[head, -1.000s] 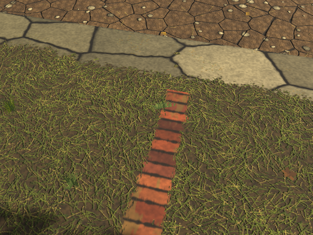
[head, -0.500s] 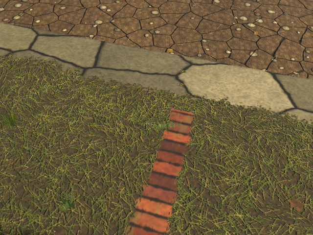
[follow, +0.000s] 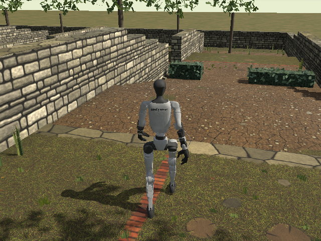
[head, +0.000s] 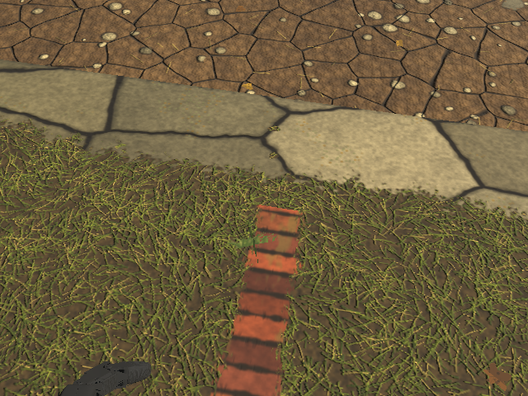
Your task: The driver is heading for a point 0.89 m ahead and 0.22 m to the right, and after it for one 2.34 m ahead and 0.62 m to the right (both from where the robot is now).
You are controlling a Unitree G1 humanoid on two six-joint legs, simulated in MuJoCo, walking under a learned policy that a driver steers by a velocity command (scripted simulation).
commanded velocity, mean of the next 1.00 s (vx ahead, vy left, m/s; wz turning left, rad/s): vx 0.48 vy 0.00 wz -0.12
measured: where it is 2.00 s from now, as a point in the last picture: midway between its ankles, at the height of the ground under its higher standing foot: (266, 268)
